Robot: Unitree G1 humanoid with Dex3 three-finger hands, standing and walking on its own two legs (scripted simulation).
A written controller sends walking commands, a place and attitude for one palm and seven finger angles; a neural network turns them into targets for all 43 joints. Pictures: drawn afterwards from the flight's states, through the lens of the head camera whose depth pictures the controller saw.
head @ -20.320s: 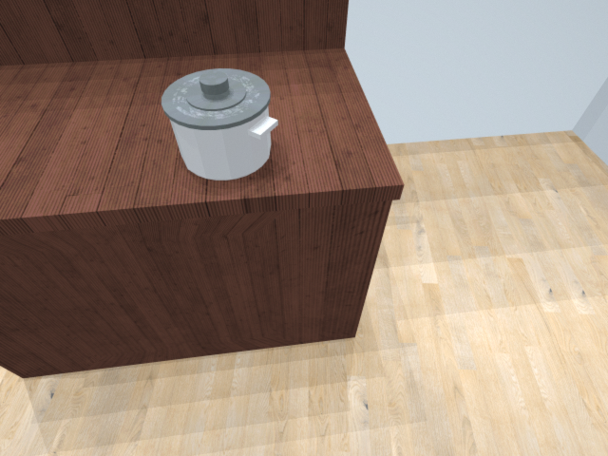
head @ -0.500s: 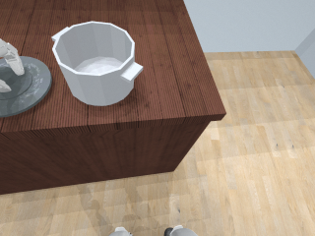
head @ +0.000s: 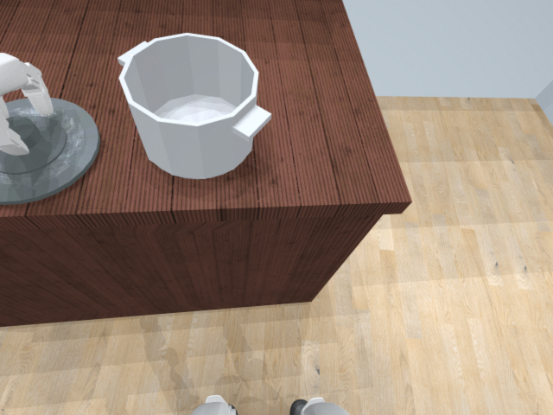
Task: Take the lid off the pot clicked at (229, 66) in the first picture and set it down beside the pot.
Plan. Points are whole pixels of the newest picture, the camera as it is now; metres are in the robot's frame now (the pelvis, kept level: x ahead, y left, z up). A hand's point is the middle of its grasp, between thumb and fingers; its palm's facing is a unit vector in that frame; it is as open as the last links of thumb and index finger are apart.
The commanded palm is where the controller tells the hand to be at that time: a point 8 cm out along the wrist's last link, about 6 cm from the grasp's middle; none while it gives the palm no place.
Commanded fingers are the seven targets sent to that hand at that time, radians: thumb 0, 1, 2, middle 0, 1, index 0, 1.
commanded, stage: open the fingers wide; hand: left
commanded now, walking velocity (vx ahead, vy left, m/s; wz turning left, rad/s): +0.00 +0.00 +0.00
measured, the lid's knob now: (17, 133) +0.50 +0.34 +0.06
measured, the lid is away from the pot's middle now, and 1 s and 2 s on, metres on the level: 0.24 0.24 0.24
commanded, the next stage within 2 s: raise the empty hand in 0.40 s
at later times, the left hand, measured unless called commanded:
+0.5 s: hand (15, 110) +0.50 +0.32 +0.10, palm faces -0.44 -0.12 -0.89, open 11.0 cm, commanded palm +0.53 +0.32 +0.16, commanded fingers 0.00 -0.01 0.64 -0.35 -0.86 -0.35 -0.86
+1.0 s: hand out of the picture +0.50 +0.32 +0.14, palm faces -0.41 -0.12 -0.90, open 11.1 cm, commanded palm +0.53 +0.31 +0.21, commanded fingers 0.00 -0.01 0.64 -0.35 -0.86 -0.35 -0.86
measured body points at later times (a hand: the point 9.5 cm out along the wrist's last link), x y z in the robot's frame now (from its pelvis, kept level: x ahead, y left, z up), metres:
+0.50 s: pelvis +0.01 +0.00 +0.00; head +0.12 +0.02 +0.44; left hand +0.52 +0.32 +0.15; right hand -0.03 -0.28 -0.11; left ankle +0.00 +0.07 -0.71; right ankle +0.00 -0.16 -0.71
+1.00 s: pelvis +0.01 +0.00 +0.01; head +0.11 +0.02 +0.45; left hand +0.51 +0.33 +0.20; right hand +0.01 -0.28 -0.11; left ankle +0.00 +0.07 -0.71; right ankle +0.00 -0.16 -0.71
